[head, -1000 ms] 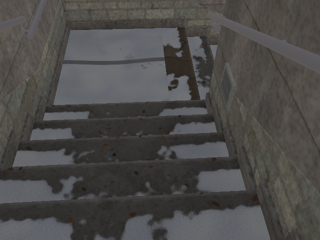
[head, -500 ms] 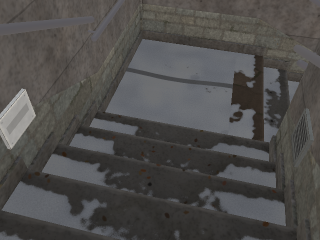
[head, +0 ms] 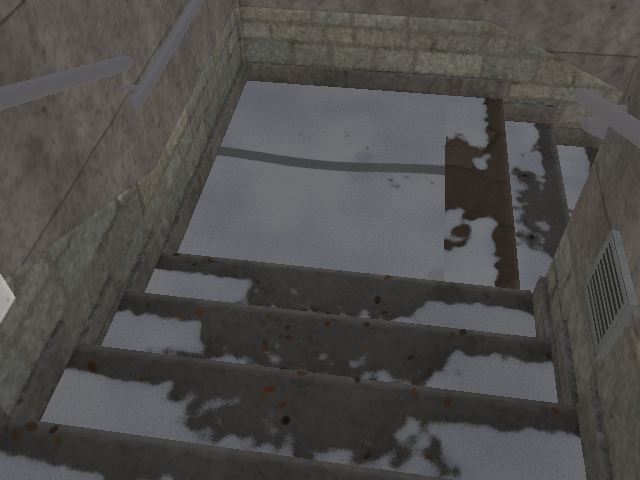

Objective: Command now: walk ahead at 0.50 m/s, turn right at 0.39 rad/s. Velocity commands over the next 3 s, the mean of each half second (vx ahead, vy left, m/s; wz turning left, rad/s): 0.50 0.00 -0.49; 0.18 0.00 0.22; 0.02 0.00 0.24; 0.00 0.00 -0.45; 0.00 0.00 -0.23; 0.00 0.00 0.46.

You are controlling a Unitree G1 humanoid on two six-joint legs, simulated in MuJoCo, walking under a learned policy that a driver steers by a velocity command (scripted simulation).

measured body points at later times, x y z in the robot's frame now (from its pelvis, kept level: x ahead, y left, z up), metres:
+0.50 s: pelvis +0.28 -0.08 -0.17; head +0.28 -0.07 +0.28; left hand +0.27 +0.13 -0.33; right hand +0.43 -0.32 -0.26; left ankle +0.51 +0.03 -0.86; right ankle +0.15 -0.14 -0.85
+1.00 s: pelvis +0.45 -0.10 -0.28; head +0.47 -0.12 +0.17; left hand +0.64 +0.09 -0.39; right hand +0.44 -0.37 -0.42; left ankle +0.48 -0.01 -1.00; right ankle +0.46 -0.21 -0.99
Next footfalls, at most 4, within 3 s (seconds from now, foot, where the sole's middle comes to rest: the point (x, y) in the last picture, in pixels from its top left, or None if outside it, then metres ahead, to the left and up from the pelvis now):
0.16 right None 0.19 -0.14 -0.88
0.60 left None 0.52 -0.02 -1.03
1.00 right None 0.50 -0.22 -1.03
1.42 left None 0.51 0.02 -1.03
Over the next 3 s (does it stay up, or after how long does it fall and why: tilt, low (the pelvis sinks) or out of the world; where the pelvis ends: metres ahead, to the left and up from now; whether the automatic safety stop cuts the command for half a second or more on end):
stays up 0.50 -0.08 -0.26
